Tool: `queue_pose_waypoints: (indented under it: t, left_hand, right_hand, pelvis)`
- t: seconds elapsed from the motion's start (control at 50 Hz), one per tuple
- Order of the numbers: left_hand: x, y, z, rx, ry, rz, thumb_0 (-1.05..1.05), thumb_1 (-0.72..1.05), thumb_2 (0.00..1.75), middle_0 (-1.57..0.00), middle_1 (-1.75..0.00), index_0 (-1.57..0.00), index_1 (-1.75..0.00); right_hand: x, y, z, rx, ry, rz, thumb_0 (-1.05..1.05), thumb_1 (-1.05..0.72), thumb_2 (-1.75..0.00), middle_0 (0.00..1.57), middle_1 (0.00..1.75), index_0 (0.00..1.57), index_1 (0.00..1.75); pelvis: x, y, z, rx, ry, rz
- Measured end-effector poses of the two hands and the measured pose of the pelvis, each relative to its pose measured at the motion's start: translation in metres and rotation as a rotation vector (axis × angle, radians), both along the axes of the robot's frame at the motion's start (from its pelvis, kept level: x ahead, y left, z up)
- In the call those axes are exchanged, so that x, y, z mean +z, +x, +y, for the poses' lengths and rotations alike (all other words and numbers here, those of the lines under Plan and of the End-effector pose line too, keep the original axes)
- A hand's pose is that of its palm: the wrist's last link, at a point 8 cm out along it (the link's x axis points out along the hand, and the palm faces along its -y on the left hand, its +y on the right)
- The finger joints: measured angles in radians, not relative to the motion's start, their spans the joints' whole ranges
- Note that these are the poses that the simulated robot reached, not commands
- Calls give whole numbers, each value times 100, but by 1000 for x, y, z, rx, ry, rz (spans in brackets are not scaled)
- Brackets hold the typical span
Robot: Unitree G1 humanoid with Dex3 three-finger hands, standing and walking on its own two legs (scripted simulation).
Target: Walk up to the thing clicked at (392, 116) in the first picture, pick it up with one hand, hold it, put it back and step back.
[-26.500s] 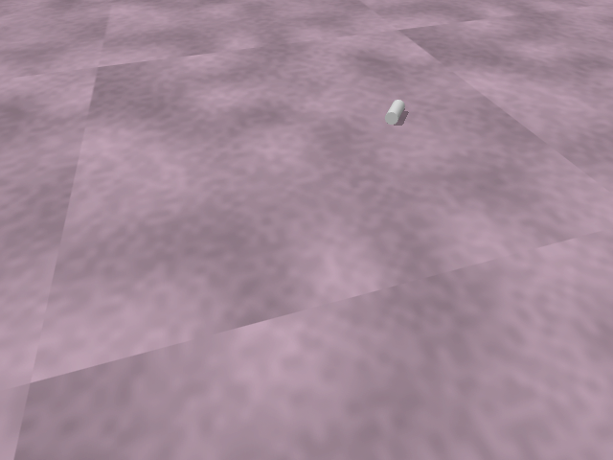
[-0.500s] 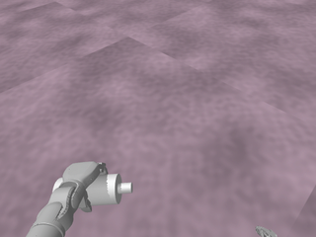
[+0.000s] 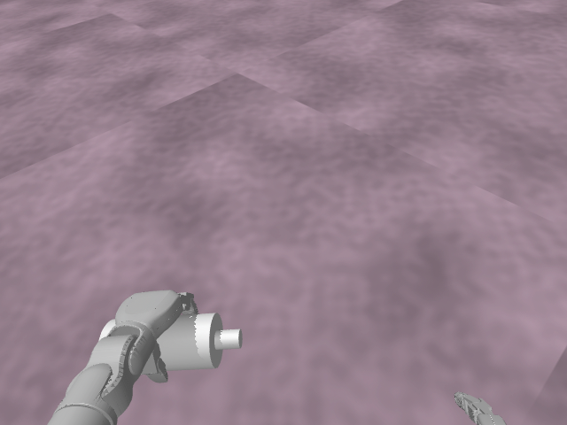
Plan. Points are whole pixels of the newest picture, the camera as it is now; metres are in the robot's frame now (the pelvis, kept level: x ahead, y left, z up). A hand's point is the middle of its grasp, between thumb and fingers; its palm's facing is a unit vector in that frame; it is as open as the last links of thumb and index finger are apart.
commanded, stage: hold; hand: left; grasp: from above
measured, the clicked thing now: (176, 342) +0.30 +0.21 -0.06
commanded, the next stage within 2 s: crouch in 0.58 s
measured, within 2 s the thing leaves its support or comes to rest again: neither
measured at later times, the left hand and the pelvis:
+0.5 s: hand (159, 335) +0.29 +0.22 -0.03, palm faces -0.47 -0.04 -0.88, open 10.9 cm; pelvis +0.01 +0.00 +0.00, yaw +0 degrees
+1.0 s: hand (167, 343) +0.30 +0.23 -0.08, palm faces -0.47 -0.02 -0.88, open 11.0 cm; pelvis +0.01 +0.00 -0.01, yaw +1 degrees
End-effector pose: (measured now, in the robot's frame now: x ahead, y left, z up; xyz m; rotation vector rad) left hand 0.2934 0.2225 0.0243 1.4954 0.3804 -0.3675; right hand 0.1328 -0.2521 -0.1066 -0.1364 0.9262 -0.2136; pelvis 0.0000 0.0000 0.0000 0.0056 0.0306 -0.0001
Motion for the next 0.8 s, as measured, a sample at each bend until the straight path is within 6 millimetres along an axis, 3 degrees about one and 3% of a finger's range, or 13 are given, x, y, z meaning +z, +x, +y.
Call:
queue_pose_waypoints:
  t: [0.24, 0.8]
  left_hand:
    - [6, 3, 0, -2, -4, -1, 0, -9, 46, -63, -57, -66, -54]
    - [0, 14, 3, -2, -2, 6, 0, -10, 49, -62, -59, -65, -56]
  right_hand:
    - [4, 5, 2, 1, 2, -7, 1, -90, -90, 20, 30, 20, 30]
    - [3, 8, 1, -8, -1, 33, 1, -90, -90, 20, 30, 20, 30]
  pelvis:
    - [3, 2, 0, -2, 1, -12]
    - [5, 11, 1, 2, -1, -3]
